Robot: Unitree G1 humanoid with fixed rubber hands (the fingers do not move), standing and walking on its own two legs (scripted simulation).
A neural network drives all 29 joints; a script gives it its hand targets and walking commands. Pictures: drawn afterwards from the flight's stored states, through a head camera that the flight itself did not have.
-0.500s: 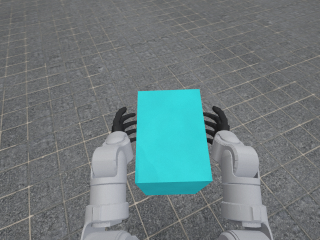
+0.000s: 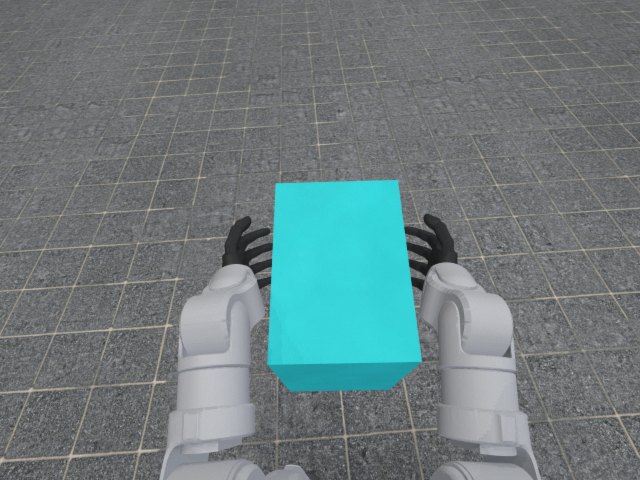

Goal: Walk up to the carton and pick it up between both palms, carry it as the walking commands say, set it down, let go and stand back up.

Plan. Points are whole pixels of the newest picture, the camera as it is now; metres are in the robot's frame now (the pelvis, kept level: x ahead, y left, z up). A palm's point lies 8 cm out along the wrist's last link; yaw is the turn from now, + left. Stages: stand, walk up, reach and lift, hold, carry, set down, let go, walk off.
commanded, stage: carry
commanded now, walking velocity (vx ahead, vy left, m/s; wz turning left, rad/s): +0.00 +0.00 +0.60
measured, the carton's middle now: (338, 297) +0.35 +0.00 +0.02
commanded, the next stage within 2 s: none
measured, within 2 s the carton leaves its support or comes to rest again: neither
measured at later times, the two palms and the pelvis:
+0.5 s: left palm (111, 385) +0.21 +0.23 +0.10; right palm (339, 311) +0.28 +0.00 +0.10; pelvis -0.07 +0.01 +0.00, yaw +14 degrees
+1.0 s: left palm (170, 364) +0.22 +0.16 +0.12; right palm (410, 321) +0.26 -0.07 +0.12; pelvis -0.08 -0.01 +0.01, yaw +11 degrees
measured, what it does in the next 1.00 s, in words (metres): steps on the spot: left foot, then right foot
